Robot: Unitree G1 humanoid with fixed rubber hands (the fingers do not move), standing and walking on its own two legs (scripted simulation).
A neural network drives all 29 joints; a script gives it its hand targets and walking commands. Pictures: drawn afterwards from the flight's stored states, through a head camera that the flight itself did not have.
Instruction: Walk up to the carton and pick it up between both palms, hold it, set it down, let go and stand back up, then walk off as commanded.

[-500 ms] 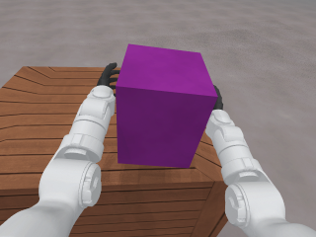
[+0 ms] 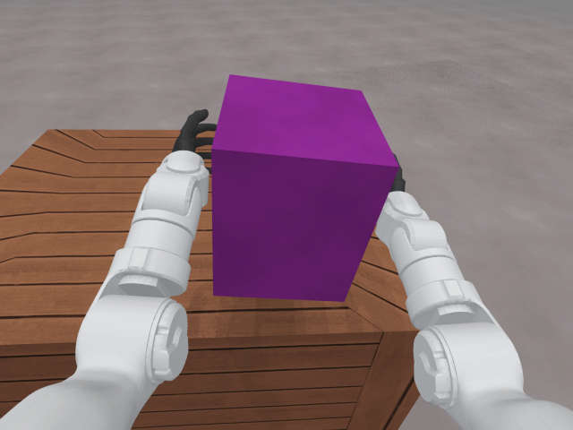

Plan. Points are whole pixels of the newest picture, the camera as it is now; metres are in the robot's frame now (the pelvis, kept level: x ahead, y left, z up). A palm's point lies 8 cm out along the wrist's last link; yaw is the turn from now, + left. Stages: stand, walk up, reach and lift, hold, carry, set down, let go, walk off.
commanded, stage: reach and lift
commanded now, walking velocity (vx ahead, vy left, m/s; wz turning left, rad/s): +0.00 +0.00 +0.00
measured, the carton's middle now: (288, 191) +0.42 +0.00 +0.17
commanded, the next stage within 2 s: hold in 0.62 s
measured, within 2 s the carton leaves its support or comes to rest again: neither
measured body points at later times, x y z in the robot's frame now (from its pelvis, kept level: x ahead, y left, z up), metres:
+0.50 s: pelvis +0.00 +0.00 +0.00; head -0.05 +0.00 +0.45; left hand +0.41 +0.15 +0.24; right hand +0.41 -0.15 +0.20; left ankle +0.02 +0.08 -0.74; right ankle +0.09 -0.13 -0.74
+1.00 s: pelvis +0.00 +0.00 +0.00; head -0.06 +0.00 +0.45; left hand +0.41 +0.15 +0.25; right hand +0.41 -0.14 +0.21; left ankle +0.02 +0.08 -0.74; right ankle +0.09 -0.13 -0.74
